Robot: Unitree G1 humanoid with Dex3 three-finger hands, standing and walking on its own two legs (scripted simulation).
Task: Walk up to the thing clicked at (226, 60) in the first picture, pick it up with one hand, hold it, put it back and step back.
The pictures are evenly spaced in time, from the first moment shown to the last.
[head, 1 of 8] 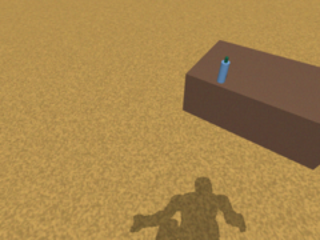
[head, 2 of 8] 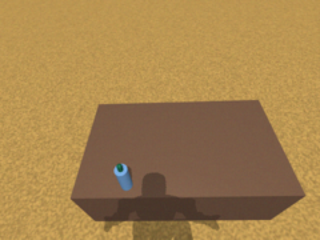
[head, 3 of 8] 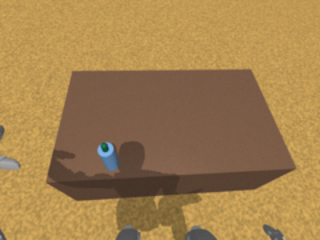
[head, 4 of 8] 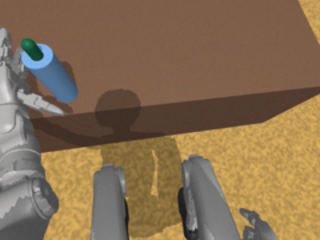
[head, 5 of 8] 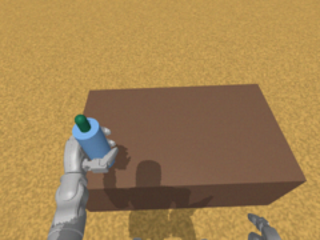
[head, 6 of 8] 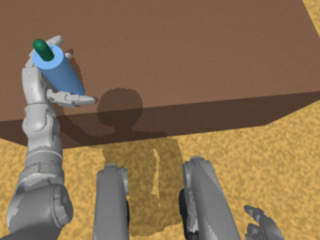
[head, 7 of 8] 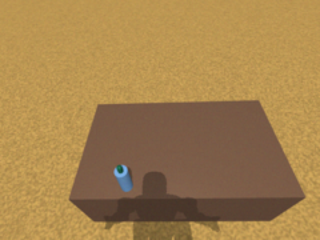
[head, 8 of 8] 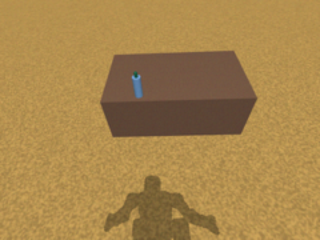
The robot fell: no
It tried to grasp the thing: yes
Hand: left
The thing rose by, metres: 0.35
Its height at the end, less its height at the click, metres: +0.00
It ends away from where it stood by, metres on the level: 0.01
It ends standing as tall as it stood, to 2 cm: yes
